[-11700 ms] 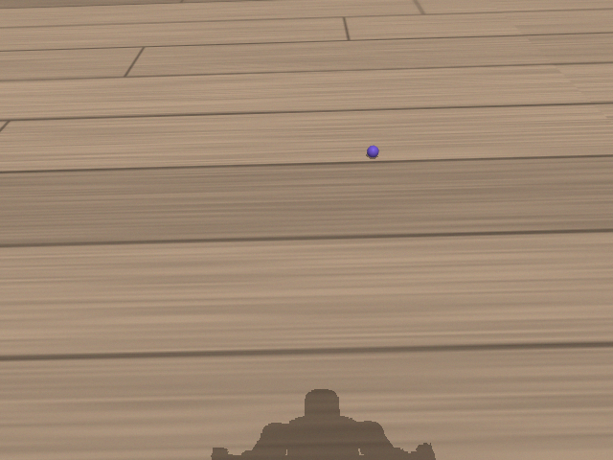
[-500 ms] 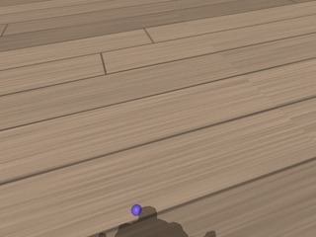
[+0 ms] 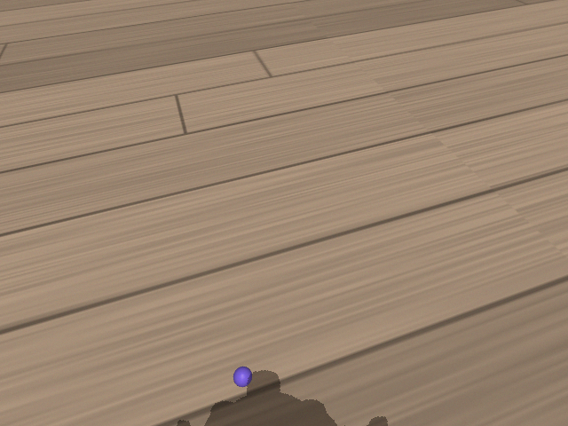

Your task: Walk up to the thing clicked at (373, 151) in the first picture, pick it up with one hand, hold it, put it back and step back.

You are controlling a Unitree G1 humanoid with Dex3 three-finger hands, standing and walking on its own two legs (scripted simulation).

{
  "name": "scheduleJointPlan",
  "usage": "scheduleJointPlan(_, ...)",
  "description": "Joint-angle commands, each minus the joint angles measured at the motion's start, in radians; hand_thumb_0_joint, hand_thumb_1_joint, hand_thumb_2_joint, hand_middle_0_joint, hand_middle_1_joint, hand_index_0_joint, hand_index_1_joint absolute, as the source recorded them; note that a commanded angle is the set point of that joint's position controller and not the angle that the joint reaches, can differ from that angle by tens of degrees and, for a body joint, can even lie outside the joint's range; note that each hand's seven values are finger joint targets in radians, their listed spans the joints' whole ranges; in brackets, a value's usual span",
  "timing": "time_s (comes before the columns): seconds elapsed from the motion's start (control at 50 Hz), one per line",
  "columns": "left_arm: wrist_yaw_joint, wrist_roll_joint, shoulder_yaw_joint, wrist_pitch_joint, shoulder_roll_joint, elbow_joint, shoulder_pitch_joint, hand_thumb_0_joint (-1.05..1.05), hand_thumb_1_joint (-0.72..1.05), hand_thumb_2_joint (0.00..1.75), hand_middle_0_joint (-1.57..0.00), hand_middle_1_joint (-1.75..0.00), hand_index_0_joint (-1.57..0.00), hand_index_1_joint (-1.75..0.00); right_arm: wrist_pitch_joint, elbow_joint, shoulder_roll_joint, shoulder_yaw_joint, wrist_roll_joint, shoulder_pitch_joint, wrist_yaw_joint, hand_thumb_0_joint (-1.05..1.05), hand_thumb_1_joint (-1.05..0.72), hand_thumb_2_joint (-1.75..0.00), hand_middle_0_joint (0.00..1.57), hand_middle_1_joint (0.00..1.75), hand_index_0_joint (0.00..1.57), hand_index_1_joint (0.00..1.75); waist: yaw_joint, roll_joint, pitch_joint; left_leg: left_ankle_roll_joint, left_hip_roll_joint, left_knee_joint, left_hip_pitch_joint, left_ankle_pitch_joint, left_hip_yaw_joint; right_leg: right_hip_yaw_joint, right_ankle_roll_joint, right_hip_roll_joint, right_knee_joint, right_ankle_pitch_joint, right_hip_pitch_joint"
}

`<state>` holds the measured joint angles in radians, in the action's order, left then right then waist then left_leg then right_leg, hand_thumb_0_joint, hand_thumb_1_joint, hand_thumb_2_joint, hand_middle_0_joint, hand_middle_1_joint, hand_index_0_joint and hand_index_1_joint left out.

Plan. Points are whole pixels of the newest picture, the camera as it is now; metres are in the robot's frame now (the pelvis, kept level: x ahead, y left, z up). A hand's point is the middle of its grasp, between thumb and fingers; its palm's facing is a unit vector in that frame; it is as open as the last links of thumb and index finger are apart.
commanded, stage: walk up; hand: left
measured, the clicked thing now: (242, 376) +0.44 +0.18 -0.75
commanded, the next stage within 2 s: stand in 0.06 s
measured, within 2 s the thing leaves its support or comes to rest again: neither
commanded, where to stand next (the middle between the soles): +0.06 -0.01 m, yaw +1 degrees
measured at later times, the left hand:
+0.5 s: hand out of the picture +0.06 +0.26 -0.15, palm faces -0.01 -0.94 -0.35, open 7.4 cm
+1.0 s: hand out of the picture +0.04 +0.27 -0.15, palm faces -0.02 -0.94 -0.35, open 7.4 cm
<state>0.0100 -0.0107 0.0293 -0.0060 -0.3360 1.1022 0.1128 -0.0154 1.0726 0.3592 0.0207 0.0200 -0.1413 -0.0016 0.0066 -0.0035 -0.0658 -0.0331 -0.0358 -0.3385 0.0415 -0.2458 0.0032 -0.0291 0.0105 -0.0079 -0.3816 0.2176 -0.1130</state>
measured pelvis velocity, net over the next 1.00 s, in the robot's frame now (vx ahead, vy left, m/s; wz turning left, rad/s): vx -0.02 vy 0.01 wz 0.01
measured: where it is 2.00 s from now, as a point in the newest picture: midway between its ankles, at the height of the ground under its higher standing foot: outside the picture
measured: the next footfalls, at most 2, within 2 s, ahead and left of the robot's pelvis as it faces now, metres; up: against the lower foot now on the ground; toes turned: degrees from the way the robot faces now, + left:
none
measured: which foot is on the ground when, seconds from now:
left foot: down 0.00-1.00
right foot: down 0.00-1.00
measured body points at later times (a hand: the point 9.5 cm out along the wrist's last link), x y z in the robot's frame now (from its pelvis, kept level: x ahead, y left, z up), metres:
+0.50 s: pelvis -0.02 +0.01 +0.00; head -0.01 +0.00 +0.45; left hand +0.06 +0.31 -0.13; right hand +0.06 -0.30 -0.13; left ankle -0.04 +0.14 -0.75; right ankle +0.00 -0.13 -0.75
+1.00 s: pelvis -0.02 +0.01 +0.00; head +0.00 +0.01 +0.45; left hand +0.04 +0.31 -0.13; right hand +0.05 -0.29 -0.13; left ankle -0.04 +0.14 -0.75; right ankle +0.00 -0.13 -0.75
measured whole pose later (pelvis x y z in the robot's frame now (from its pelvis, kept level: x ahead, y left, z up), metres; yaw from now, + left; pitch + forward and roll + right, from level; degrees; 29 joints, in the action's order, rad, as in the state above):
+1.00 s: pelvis -0.02 +0.01 +0.00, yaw +0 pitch -2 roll +0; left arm 0.00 -0.01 -0.01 0.01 -0.35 1.12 0.13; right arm -0.01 1.12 0.36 0.01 0.01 -0.13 0.01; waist 0.00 -0.01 -0.07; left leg -0.02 -0.02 -0.32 0.08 -0.20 0.01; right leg -0.03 0.03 -0.03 -0.34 0.17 -0.14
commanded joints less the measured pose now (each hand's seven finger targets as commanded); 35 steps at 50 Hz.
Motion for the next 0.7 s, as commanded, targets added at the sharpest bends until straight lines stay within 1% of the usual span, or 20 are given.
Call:
scheduleJointPlan(0.0,-0.01,0.003,0.042,0.021,-0.219,-0.068,-0.044,0.0,0.9,0.9,-0.2,-0.3,-0.2,-0.3,-0.025,-0.06,0.208,0.04,-0.006,0.026,-0.016,0.0,-0.9,-0.9,0.2,0.3,0.2,0.3,-0.003,0.003,0.074,0.062,-0.077,0.049,0.036,0.203,0.041,-0.072,-0.048,-0.082,0.042,-0.238,0.029)
scheduleJointPlan(0.02,-0.01,0.001,0.042,0.02,-0.219,-0.065,-0.037,0.0,0.9,0.9,-0.2,-0.3,-0.2,-0.3,-0.025,-0.061,0.212,0.044,-0.005,0.035,-0.015,0.0,-0.9,-0.9,0.2,0.3,0.2,0.3,-0.003,0.002,0.069,0.067,-0.077,0.048,0.032,0.194,0.043,-0.069,-0.047,-0.08,0.043,-0.231,0.02)
scheduleJointPlan(0.04,-0.015,0.005,0.031,0.026,-0.221,-0.062,-0.047,0.0,0.9,0.9,-0.2,-0.3,-0.2,-0.3,-0.017,-0.053,0.202,0.032,-0.011,0.056,-0.014,0.0,-0.9,-0.9,0.2,0.3,0.2,0.3,0.002,-0.015,0.043,0.053,-0.088,0.047,0.051,0.232,0.05,-0.076,-0.037,-0.105,0.068,-0.272,0.009)
scheduleJointPlan(0.06,-0.016,0.004,0.032,0.027,-0.224,-0.061,-0.046,0.0,0.9,0.9,-0.2,-0.3,-0.2,-0.3,-0.013,-0.054,0.196,0.03,-0.012,0.048,-0.014,0.0,-0.9,-0.9,0.2,0.3,0.2,0.3,-0.004,-0.003,0.047,0.051,-0.087,0.051,0.048,0.223,0.049,-0.078,-0.035,-0.107,0.071,-0.278,0.008)
scheduleJointPlan(0.16,-0.02,0.004,0.026,0.034,-0.23,-0.053,-0.04,0.0,0.9,0.9,-0.2,-0.3,-0.2,-0.3,-0.01,-0.042,0.202,0.027,-0.015,0.04,-0.011,0.0,-0.9,-0.9,0.2,0.3,0.2,0.3,-0.008,0.013,0.106,0.051,-0.094,0.048,0.007,0.252,0.056,-0.071,-0.035,-0.109,0.066,-0.307,0.038)
scheduleJointPlan(0.18,-0.02,0.003,0.024,0.035,-0.228,-0.053,-0.039,0.0,0.9,0.9,-0.2,-0.3,-0.2,-0.3,-0.009,-0.041,0.207,0.026,-0.013,0.043,-0.011,0.0,-0.9,-0.9,0.2,0.3,0.2,0.3,-0.008,0.007,0.115,0.054,-0.094,0.044,0.006,0.253,0.048,-0.075,-0.034,-0.113,0.068,-0.321,0.041)
scheduleJointPlan(0.3,-0.021,0.005,0.017,0.035,-0.232,-0.045,-0.045,0.0,0.9,0.9,-0.2,-0.3,-0.2,-0.3,-0.008,-0.027,0.205,0.02,-0.011,0.049,-0.007,0.0,-0.9,-0.9,0.2,0.3,0.2,0.3,-0.007,0.014,0.088,0.051,-0.093,0.064,0.022,0.198,0.06,-0.07,-0.03,-0.109,0.087,-0.245,0.02)
scheduleJointPlan(0.34,-0.021,0.004,0.015,0.035,-0.231,-0.042,-0.045,0.0,0.9,0.9,-0.2,-0.3,-0.2,-0.3,-0.007,-0.022,0.204,0.021,-0.01,0.044,-0.005,0.0,-0.9,-0.9,0.2,0.3,0.2,0.3,-0.008,0.014,0.079,0.049,-0.09,0.076,0.041,0.162,0.062,-0.068,-0.027,-0.106,0.095,-0.203,0.014)
scheduleJointPlan(0.36,-0.021,0.004,0.017,0.035,-0.234,-0.043,-0.047,0.0,0.9,0.9,-0.2,-0.3,-0.2,-0.3,-0.006,-0.021,0.207,0.025,-0.01,0.046,-0.005,0.0,-0.9,-0.9,0.2,0.3,0.2,0.3,-0.008,0.021,0.088,0.052,-0.094,0.075,0.033,0.158,0.065,-0.066,-0.03,-0.107,0.093,-0.192,0.017)
scheduleJointPlan(0.38,-0.02,0.003,0.013,0.036,-0.227,-0.041,-0.04,0.0,0.9,0.9,-0.2,-0.3,-0.2,-0.3,-0.008,-0.019,0.213,0.024,-0.009,0.051,-0.004,0.0,-0.9,-0.9,0.2,0.3,0.2,0.3,-0.006,0.012,0.077,0.054,-0.092,0.069,0.035,0.163,0.064,-0.071,-0.027,-0.108,0.099,-0.208,0.009)
scheduleJointPlan(0.42,-0.021,0.003,0.014,0.036,-0.234,-0.041,-0.044,0.0,0.9,0.9,-0.2,-0.3,-0.2,-0.3,-0.007,-0.019,0.208,0.025,-0.009,0.042,-0.004,0.0,-0.9,-0.9,0.2,0.3,0.2,0.3,-0.011,0.015,0.082,0.052,-0.091,0.074,0.042,0.155,0.064,-0.067,-0.028,-0.108,0.096,-0.196,0.013)
scheduleJointPlan(0.46,-0.019,0.005,0.011,0.036,-0.226,-0.04,-0.039,0.0,0.9,0.9,-0.2,-0.3,-0.2,-0.3,-0.008,-0.015,0.209,0.024,-0.009,0.05,-0.002,0.0,-0.9,-0.9,0.2,0.3,0.2,0.3,-0.006,-0.003,0.062,0.052,-0.088,0.078,0.051,0.131,0.066,-0.07,-0.026,-0.107,0.104,-0.172,-0.003)
scheduleJointPlan(0.48,-0.02,0.004,0.015,0.036,-0.238,-0.04,-0.043,0.0,0.9,0.9,-0.2,-0.3,-0.2,-0.3,-0.009,-0.015,0.202,0.024,-0.008,0.039,-0.002,0.0,-0.9,-0.9,0.2,0.3,0.2,0.3,-0.011,0.009,0.069,0.052,-0.091,0.08,0.056,0.128,0.067,-0.073,-0.029,-0.111,0.099,-0.171,0.011)
scheduleJointPlan(0.52,-0.019,0.005,0.014,0.036,-0.236,-0.04,-0.036,0.0,0.9,0.9,-0.2,-0.3,-0.2,-0.3,-0.01,-0.012,0.207,0.025,-0.009,0.044,-0.002,0.0,-0.9,-0.9,0.2,0.3,0.2,0.3,-0.006,-0.007,0.068,0.053,-0.091,0.086,0.06,0.127,0.072,-0.071,-0.028,-0.109,0.097,-0.168,0.011)
scheduleJointPlan(0.54,-0.018,0.006,0.014,0.035,-0.235,-0.038,-0.034,0.0,0.9,0.9,-0.2,-0.3,-0.2,-0.3,-0.012,-0.01,0.203,0.023,-0.006,0.039,-0.002,0.0,-0.9,-0.9,0.2,0.3,0.2,0.3,-0.007,-0.008,0.056,0.051,-0.087,0.093,0.069,0.107,0.071,-0.074,-0.026,-0.108,0.099,-0.148,-0.002)
scheduleJointPlan(0.58,-0.018,0.003,0.013,0.034,-0.235,-0.04,-0.035,0.0,0.9,0.9,-0.2,-0.3,-0.2,-0.3,-0.012,-0.013,0.207,0.027,-0.008,0.045,-0.002,0.0,-0.9,-0.9,0.2,0.3,0.2,0.3,-0.005,-0.002,0.06,0.051,-0.093,0.092,0.061,0.116,0.077,-0.068,-0.028,-0.103,0.098,-0.125,-0.01)
scheduleJointPlan(0.62,-0.017,0.003,0.012,0.035,-0.236,-0.039,-0.035,0.0,0.9,0.9,-0.2,-0.3,-0.2,-0.3,-0.011,-0.009,0.206,0.028,-0.006,0.039,-0.001,0.0,-0.9,-0.9,0.2,0.3,0.2,0.3,-0.007,0.008,0.056,0.051,-0.09,0.09,0.069,0.102,0.074,-0.073,-0.027,-0.105,0.104,-0.106,-0.012)
scheduleJointPlan(0.64,-0.017,0.002,0.012,0.035,-0.236,-0.04,-0.032,0.0,0.9,0.9,-0.2,-0.3,-0.2,-0.3,-0.01,-0.01,0.211,0.03,-0.008,0.041,-0.001,0.0,-0.9,-0.9,0.2,0.3,0.2,0.3,-0.007,0.006,0.065,0.053,-0.093,0.082,0.057,0.116,0.075,-0.07,-0.029,-0.106,0.1,-0.12,-0.01)
scheduleJointPlan(0.68,-0.017,0.002,0.01,0.036,-0.235,-0.039,-0.028,0.0,0.9,0.9,-0.2,-0.3,-0.2,-0.3,-0.011,-0.01,0.206,0.028,-0.007,0.037,-0.001,0.0,-0.9,-0.9,0.2,0.3,0.2,0.3,-0.01,-0.002,0.067,0.053,-0.088,0.083,0.071,0.107,0.07,-0.076,-0.03,-0.111,0.1,-0.142,-0.002)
